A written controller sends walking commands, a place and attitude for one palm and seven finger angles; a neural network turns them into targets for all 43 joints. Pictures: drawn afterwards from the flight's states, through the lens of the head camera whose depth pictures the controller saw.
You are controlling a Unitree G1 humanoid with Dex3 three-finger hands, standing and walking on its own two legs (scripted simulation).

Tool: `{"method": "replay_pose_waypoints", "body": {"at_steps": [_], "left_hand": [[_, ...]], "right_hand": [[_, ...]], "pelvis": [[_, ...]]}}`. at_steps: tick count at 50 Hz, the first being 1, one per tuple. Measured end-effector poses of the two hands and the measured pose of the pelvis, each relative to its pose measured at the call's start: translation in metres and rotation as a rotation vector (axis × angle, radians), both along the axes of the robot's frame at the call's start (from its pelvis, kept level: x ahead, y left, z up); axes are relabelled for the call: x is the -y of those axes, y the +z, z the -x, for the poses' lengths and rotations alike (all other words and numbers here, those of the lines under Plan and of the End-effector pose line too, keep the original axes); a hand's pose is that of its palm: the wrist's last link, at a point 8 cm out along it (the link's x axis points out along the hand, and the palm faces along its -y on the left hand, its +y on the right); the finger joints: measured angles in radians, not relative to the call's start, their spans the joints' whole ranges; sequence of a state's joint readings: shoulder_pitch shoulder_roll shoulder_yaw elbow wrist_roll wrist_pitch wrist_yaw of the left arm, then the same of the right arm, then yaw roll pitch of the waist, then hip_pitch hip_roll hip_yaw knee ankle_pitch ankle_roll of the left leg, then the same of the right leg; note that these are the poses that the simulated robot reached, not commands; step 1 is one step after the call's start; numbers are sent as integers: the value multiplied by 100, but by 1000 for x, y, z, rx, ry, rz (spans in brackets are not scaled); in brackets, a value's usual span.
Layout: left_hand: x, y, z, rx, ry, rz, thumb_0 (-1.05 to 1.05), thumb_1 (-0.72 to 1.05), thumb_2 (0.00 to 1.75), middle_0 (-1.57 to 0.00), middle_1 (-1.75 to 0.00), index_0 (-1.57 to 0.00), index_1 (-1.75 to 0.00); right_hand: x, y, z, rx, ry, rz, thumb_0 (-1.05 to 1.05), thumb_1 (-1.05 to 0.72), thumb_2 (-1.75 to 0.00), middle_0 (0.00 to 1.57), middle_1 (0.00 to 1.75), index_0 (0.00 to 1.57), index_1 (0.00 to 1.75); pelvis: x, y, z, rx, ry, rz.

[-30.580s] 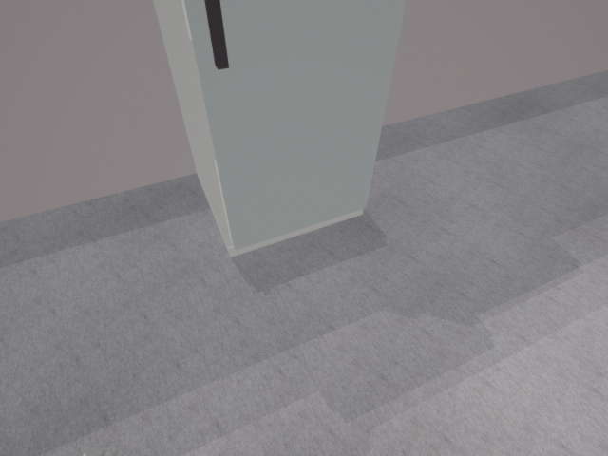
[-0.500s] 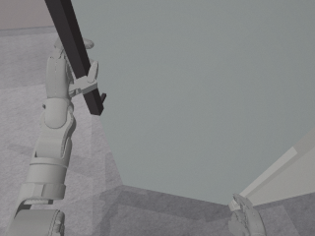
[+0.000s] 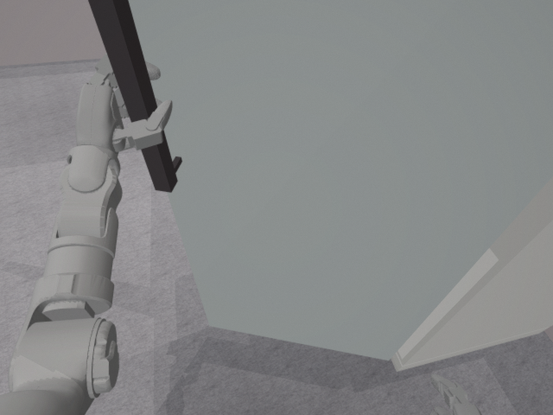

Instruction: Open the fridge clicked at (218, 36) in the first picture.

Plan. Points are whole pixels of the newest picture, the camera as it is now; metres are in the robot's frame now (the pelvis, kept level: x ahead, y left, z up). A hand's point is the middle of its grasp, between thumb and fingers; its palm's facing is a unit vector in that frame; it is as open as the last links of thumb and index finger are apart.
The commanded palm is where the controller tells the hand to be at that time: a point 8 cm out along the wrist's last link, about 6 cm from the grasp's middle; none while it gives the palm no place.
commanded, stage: loosen the grip on the handle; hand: left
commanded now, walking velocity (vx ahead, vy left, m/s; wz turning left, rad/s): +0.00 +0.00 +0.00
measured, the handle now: (148, 91) +0.46 +0.21 +0.24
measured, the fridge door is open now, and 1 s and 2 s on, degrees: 66 65 65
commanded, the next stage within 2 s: slip the hand off the handle in 0.48 s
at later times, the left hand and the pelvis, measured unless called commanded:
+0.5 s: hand (150, 128) +0.42 +0.20 +0.21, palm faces +0.22 -0.96 -0.17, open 14.3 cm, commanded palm +0.38 +0.25 +0.20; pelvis +0.01 -0.01 +0.00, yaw -1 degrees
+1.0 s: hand (109, 128) +0.42 +0.25 +0.20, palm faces +0.27 -0.95 -0.17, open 14.7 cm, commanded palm +0.39 +0.30 +0.20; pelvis +0.04 +0.00 +0.00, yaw +0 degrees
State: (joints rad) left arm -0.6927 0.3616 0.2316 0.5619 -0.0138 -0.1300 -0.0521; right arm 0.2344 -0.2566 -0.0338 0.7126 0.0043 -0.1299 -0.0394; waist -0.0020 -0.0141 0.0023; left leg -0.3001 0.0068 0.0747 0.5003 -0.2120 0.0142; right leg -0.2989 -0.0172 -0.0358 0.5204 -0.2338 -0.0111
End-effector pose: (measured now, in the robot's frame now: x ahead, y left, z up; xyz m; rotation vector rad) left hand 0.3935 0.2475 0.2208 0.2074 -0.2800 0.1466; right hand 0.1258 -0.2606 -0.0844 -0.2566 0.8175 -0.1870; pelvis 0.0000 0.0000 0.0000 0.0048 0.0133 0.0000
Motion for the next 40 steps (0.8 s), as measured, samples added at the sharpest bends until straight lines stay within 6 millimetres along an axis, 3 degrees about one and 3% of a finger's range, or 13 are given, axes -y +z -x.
{"method": "replay_pose_waypoints", "body": {"at_steps": [6,13,18,23,31,40], "left_hand": [[4,-3,5,39,67,45,-3,25,64,-45,-140,-31,-135],[4,-9,17,88,75,-28,-1,-23,37,-43,-137,-32,-133],[0,-11,16,100,46,-20,-1,-43,26,-44,-136,-33,-129],[-1,-12,9,106,33,-10,-1,-51,22,-47,-133,-31,-123],[-5,-17,1,80,52,19,-1,-55,20,-39,-125,-27,-117],[-35,-15,2,70,110,5,-1,-56,20,-30,-118,-26,-115]], "right_hand": [[6,5,18,69,-23,-32,1,-90,-90,20,30,20,30],[10,-14,50,-49,-52,-44,1,-90,-90,20,30,20,30],[10,-22,57,-117,-64,-37,1,-90,-90,20,30,20,30],[7,-23,42,-118,-54,-33,2,-90,-90,20,30,20,30],[-5,-14,-9,-31,-15,-42,2,-90,-90,20,30,20,30],[-19,-9,-44,16,14,-53,1,-90,-90,20,30,20,30]], "pelvis": [[5,-2,8,-12,-28,-4],[13,-5,10,-19,-24,-5],[14,-4,4,-28,-19,2],[11,-3,-7,-41,-15,5],[4,-2,-25,-56,-17,3],[0,-3,-37,-65,-13,6]]}}
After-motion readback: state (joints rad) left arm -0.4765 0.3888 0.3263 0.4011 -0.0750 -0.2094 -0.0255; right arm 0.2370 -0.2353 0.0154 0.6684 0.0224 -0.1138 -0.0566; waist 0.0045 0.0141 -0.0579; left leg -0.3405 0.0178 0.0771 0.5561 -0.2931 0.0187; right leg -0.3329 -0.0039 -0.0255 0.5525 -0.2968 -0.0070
